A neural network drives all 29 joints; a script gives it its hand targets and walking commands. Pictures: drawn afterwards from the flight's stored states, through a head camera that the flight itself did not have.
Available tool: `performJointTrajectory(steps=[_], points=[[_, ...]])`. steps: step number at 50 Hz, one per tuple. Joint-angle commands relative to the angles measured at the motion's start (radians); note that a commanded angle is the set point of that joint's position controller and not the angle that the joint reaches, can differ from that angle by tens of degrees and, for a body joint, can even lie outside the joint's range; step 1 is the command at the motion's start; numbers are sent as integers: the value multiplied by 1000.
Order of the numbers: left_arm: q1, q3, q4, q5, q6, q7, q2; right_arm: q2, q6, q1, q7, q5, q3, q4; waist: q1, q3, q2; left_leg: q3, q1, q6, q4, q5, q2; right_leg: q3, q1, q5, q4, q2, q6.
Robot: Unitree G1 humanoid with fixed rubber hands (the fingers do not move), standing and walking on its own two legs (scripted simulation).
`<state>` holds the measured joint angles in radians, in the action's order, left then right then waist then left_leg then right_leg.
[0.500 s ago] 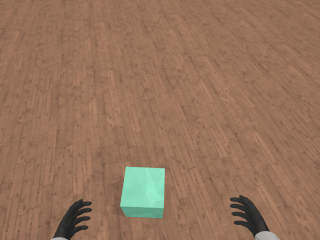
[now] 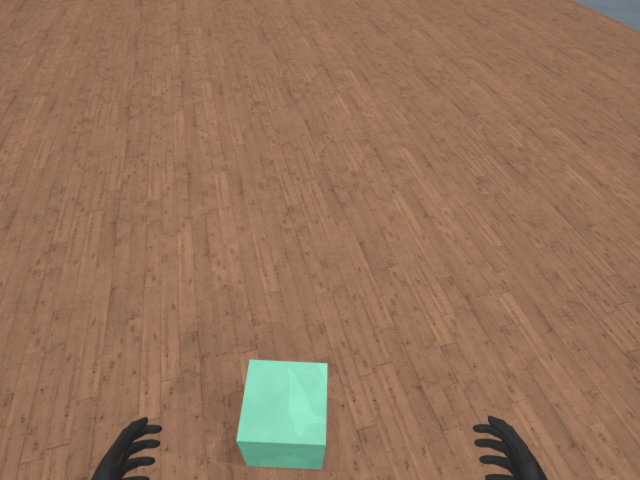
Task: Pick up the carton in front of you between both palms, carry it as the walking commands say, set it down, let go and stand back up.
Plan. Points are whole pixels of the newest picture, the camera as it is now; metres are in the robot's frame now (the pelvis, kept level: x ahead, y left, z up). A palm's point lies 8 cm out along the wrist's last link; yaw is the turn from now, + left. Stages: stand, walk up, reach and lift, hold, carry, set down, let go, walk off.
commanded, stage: stand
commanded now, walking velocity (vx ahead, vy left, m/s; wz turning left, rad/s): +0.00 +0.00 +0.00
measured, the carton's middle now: (286, 415) +0.41 +0.08 -0.65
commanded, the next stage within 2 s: none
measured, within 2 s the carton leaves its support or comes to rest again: neither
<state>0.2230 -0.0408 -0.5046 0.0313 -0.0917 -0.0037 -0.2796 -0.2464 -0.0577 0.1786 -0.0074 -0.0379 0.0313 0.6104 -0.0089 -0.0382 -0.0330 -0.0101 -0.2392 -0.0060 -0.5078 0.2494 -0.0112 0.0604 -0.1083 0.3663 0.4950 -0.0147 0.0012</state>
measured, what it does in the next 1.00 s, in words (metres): stands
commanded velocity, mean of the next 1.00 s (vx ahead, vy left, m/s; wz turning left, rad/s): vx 0.00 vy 0.00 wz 0.00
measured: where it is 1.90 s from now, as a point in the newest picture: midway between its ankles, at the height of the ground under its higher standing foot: outside the picture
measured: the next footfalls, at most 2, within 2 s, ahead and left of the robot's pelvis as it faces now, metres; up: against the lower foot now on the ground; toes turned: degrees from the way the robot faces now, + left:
none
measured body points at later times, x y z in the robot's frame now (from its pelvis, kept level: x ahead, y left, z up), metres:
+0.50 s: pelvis +0.01 +0.01 +0.00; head +0.01 +0.03 +0.45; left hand +0.14 +0.30 -0.11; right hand +0.14 -0.28 -0.09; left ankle +0.01 +0.12 -0.74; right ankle -0.06 -0.12 -0.74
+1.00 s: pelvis -0.01 +0.01 +0.01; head -0.01 +0.03 +0.46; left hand +0.10 +0.32 -0.11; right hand +0.10 -0.30 -0.10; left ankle +0.01 +0.12 -0.74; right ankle -0.06 -0.12 -0.74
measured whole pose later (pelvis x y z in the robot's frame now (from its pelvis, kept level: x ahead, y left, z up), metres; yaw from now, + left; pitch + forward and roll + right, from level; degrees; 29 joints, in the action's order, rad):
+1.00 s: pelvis -0.01 +0.01 +0.01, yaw -1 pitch -2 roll +0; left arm 0.20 -0.01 -0.89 0.03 0.00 0.02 -0.38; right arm -0.36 0.01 0.11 0.01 -0.02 0.02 1.00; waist 0.01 -0.02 -0.03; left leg 0.01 -0.19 0.01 -0.43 0.21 -0.01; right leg 0.08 -0.06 0.30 0.39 -0.01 -0.02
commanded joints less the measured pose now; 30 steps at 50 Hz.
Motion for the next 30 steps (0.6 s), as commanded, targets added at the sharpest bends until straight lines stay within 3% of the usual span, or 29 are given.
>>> performJointTrajectory(steps=[1, 5, 10, 30], points=[[-11, -39, 16, 8, 51, 14, -136, -165, 44, -54, 23, -7, 50, -5, 2, 59, 21, -37, 70, 1, 40, -108, 57, 29, -155, -160, -77, 51, -15], [-10, -38, -32, 6, 67, 16, -160, -179, 57, -70, 22, -7, 45, 43, -2, 93, 38, -49, 89, 10, 24, -242, 73, 32, -127, -269, -60, 58, -18], [-3, -33, -83, 5, 78, 25, -187, -209, 66, -65, 29, -5, 43, 94, 7, 111, 48, -62, 129, 14, 20, -310, 84, 39, -113, -322, -58, 64, -17], [-18, -14, -228, -1, 97, 33, -225, -249, 78, -96, 30, 7, 31, 243, 12, 73, 27, -83, 141, 25, 72, -286, 100, 63, -76, -308, -114, 87, -6]])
